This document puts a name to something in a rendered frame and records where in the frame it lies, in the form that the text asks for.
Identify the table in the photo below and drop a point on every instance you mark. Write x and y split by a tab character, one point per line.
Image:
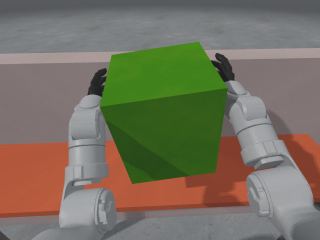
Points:
32	178

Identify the robot left upper arm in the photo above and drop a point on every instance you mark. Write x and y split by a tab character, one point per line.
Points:
85	214

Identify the right robot forearm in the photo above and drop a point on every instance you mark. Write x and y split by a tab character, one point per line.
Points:
261	147

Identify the carton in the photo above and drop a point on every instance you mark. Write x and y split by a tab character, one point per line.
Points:
164	108

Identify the left robot hand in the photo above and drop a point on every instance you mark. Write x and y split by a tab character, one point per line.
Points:
96	87

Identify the right robot hand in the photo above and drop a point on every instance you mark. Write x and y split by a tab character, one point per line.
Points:
225	69

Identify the robot right upper arm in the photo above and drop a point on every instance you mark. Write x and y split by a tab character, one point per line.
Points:
282	195

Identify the left robot forearm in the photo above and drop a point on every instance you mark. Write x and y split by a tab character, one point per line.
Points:
86	143

